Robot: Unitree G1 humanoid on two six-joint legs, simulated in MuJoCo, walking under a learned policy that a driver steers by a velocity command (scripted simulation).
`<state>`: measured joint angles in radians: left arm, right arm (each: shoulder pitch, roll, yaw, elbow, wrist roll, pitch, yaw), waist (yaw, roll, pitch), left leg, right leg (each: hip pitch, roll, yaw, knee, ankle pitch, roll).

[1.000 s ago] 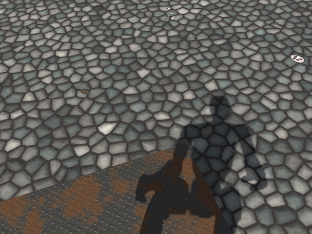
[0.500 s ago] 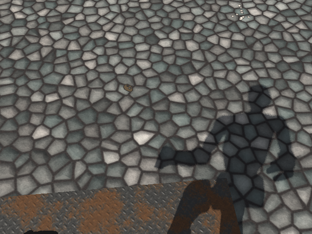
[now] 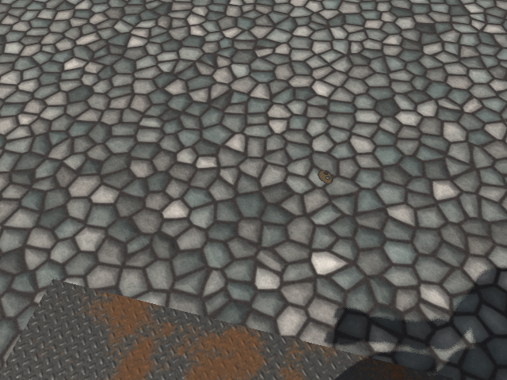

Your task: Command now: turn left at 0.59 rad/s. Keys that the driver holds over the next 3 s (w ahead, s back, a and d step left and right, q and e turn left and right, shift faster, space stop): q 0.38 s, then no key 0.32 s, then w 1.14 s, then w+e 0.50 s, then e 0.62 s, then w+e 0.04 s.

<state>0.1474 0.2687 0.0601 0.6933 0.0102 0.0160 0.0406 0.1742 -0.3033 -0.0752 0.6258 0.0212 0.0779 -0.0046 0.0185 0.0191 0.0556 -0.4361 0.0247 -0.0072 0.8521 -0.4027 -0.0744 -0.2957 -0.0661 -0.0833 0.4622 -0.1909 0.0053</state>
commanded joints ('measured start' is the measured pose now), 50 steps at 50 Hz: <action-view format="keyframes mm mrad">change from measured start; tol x32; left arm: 1 -21 200 61 -51 -16 -10 -4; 50 -120 113 17 -75 -37 -111 -63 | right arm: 1 1 -89 -30 -85 -1 -10 14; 50 227 -111 -14 101 -11 -147 -12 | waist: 1 1 -219 -160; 6 -68 286 -135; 26 0 129 -150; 29 -60 -286 -118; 50 -96 112 68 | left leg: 1 69 -6 51 -147 44 36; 6 361 366 -533 -517 683 420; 26 227 101 -444 -396 452 241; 29 15 -115 -181 -98 -196 68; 33 -35 -66 -188 186 -119 -22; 42 308 -67 36 -466 99 72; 46 433 314 -577 -696 -235 352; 50 553 261 -417 -703 -4 301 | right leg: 1 156 -246 153 -95 291 -206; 6 -394 65 57 603 -489 71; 24 -68 90 144 173 -169 55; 28 229 -182 381 -122 348 -88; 42 14 -98 345 -176 -347 -173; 50 -585 -20 125 484 -185 -46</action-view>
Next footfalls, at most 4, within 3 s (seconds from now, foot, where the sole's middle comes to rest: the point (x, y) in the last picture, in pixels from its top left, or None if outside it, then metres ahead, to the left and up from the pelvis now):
0.08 left None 0.03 0.13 -0.78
0.54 right None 0.08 -0.09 -0.78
0.86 left None -0.04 0.14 -0.78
1.24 right None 0.30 -0.04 -0.78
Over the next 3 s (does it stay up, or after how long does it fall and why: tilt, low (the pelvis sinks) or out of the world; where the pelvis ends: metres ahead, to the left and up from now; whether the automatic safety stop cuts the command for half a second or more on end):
stays up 0.94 0.22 0.00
